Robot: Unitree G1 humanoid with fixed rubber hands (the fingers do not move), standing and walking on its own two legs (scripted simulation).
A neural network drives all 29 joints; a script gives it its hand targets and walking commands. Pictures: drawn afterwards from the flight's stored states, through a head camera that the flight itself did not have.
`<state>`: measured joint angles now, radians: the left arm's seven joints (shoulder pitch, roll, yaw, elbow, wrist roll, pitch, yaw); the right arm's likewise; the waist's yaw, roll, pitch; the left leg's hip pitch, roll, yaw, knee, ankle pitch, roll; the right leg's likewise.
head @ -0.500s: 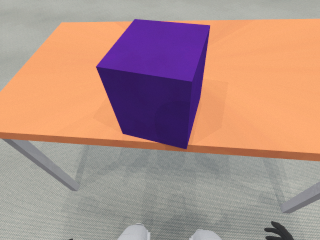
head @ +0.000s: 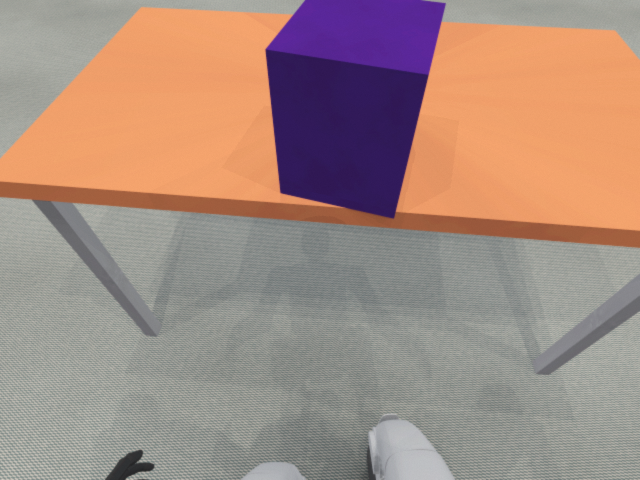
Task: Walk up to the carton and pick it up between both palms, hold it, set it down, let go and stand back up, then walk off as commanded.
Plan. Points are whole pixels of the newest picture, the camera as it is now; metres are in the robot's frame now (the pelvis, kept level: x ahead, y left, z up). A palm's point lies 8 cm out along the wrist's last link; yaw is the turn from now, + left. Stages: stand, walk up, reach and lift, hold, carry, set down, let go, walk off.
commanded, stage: walk off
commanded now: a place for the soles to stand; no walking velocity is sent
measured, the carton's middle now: (356, 106) +0.62 -0.05 +0.11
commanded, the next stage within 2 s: stand in 1.80 s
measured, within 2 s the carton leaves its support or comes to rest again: neither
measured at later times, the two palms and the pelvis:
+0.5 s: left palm out of the picture -0.02 +0.28 -0.09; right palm out of the picture -0.05 -0.34 -0.08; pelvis -0.11 -0.02 +0.02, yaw -2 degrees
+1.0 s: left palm out of the picture -0.07 +0.27 -0.07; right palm out of the picture -0.14 -0.35 -0.07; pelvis -0.15 -0.03 +0.03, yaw -1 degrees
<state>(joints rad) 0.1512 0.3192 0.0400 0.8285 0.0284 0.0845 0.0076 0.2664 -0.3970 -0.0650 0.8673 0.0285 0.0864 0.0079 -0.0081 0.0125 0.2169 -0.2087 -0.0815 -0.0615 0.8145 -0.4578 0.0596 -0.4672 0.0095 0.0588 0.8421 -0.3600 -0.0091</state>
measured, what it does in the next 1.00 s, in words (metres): walks backwards: right foot, then left foot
